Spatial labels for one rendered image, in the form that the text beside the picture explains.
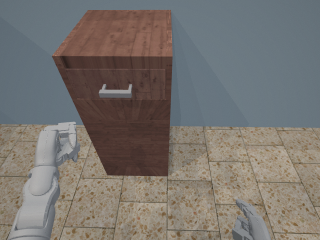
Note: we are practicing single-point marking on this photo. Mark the cabinet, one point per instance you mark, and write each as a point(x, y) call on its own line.
point(130, 136)

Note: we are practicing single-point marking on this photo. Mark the left robot hand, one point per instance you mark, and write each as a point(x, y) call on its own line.
point(48, 145)

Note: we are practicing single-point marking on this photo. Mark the left robot forearm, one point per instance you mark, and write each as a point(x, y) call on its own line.
point(35, 218)

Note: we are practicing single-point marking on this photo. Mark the drawer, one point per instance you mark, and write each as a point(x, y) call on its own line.
point(146, 83)

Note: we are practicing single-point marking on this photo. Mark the handle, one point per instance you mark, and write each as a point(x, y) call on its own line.
point(112, 93)

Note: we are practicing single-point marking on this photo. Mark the right robot hand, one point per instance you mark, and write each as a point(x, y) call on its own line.
point(252, 229)

